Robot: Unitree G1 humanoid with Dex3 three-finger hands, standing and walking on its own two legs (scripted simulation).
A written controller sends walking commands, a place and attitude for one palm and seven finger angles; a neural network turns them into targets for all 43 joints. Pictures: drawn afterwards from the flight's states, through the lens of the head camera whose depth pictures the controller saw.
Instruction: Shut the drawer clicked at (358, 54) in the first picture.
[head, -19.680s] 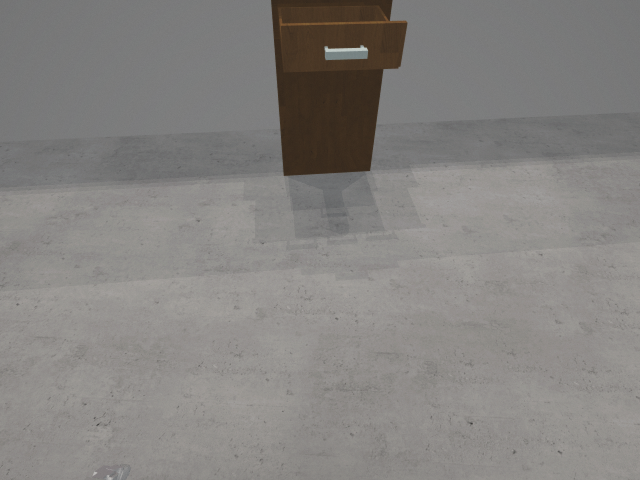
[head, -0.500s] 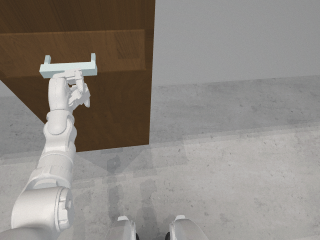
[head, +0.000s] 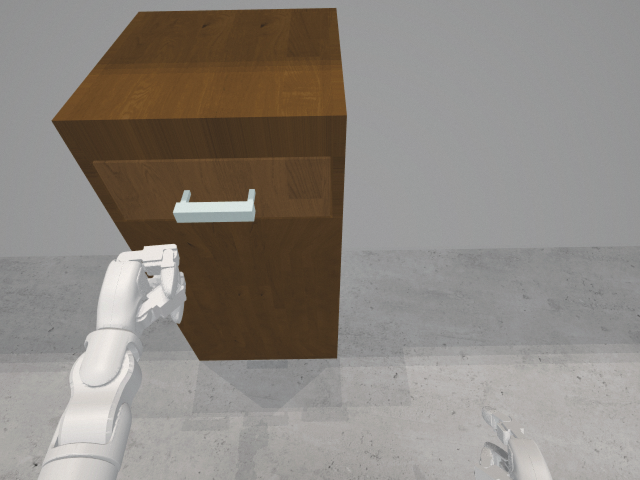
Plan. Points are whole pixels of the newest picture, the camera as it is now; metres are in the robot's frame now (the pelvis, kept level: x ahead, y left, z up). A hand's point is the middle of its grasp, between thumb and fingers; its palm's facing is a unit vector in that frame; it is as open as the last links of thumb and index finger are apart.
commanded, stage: draw the hand back to the body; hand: left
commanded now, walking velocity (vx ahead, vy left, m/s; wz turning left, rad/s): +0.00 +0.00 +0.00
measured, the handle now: (217, 203) +0.56 +0.21 +0.00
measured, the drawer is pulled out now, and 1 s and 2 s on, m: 0.00 0.00 0.00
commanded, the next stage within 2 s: step back with the hand held close in 0.80 s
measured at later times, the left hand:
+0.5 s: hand (76, 340) +0.22 +0.23 +0.16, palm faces +0.32 -0.88 -0.35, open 3.2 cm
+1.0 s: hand (15, 357) +0.19 +0.25 +0.19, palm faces +0.39 -0.83 -0.41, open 3.2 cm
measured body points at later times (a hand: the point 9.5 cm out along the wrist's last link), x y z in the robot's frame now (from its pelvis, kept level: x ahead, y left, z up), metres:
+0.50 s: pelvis +0.01 +0.00 +0.03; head -0.01 -0.02 +0.48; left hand +0.20 +0.27 +0.18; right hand +0.20 -0.22 -0.06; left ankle -0.01 +0.10 -0.71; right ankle -0.03 -0.09 -0.71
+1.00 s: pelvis +0.00 +0.01 +0.03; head -0.02 -0.01 +0.48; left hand +0.16 +0.29 +0.22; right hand +0.19 -0.21 -0.05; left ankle -0.01 +0.10 -0.71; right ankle -0.03 -0.09 -0.71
